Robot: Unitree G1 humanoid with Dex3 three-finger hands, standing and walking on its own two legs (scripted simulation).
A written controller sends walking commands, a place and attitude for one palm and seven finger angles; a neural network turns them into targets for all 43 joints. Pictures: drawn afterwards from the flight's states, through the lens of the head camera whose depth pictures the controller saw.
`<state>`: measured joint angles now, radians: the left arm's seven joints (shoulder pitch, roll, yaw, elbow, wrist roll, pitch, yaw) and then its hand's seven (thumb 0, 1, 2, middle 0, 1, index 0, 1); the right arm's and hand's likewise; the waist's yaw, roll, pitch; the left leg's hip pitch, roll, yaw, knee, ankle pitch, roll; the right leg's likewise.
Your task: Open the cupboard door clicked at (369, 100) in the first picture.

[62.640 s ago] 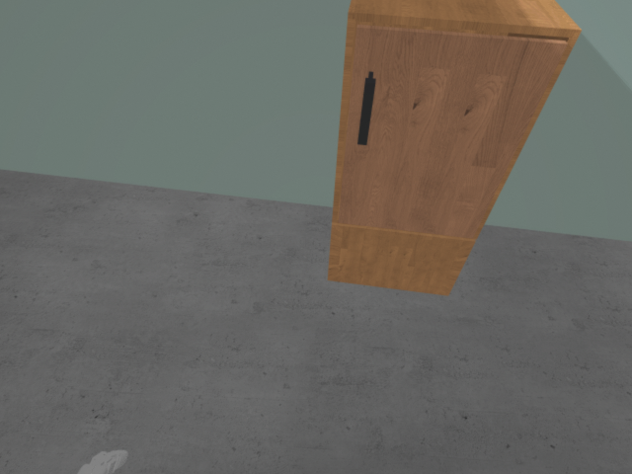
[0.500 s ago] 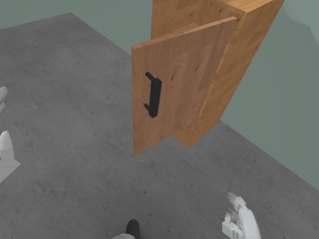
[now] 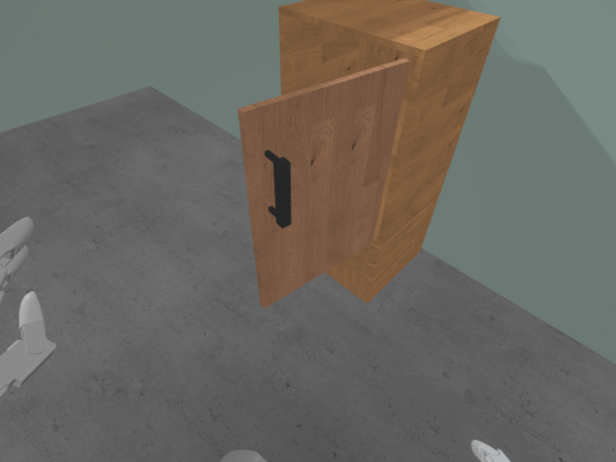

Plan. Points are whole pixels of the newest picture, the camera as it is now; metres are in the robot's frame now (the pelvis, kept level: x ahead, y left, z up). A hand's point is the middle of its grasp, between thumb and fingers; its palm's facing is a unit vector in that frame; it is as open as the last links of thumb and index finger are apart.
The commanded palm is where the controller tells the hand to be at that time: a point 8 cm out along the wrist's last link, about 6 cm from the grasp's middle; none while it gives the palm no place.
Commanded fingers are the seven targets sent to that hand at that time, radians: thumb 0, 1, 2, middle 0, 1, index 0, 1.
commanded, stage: stop stepping back and stand still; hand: left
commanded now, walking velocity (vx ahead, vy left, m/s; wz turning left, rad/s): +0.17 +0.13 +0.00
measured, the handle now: (276, 189) +0.62 +0.11 +0.01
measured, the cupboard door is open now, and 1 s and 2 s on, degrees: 82 82 82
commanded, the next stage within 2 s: let the arm hang, fingers relaxed in 0.96 s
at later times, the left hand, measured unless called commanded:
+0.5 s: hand out of the picture +0.18 +0.31 +0.18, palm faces +0.47 -0.75 -0.47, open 7.4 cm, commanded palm +0.12 +0.34 +0.18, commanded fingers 0.00 0.90 0.90 -0.20 -0.30 -0.20 -0.30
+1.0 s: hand out of the picture +0.16 +0.32 +0.16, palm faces +0.45 -0.74 -0.50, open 7.4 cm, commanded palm +0.10 +0.35 +0.18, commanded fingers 0.00 0.90 0.90 -0.20 -0.30 -0.20 -0.30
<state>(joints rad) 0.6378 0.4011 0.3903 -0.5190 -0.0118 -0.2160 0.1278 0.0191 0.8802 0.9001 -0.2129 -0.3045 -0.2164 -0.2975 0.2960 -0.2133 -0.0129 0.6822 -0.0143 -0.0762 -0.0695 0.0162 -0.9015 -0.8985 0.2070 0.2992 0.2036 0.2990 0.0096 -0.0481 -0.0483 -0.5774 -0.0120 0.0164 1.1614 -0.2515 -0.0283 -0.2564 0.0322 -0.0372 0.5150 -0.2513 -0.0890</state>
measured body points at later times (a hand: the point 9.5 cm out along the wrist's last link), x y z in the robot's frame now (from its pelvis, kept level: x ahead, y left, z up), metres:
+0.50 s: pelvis -0.01 +0.04 +0.00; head +0.00 +0.04 +0.45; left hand +0.15 +0.34 +0.20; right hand +0.18 -0.17 -0.08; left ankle -0.05 +0.15 -0.74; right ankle +0.02 -0.06 -0.74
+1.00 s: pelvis -0.03 +0.05 +0.00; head -0.02 +0.05 +0.45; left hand +0.13 +0.36 +0.19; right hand +0.14 -0.18 -0.09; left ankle -0.05 +0.15 -0.74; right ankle +0.02 -0.06 -0.74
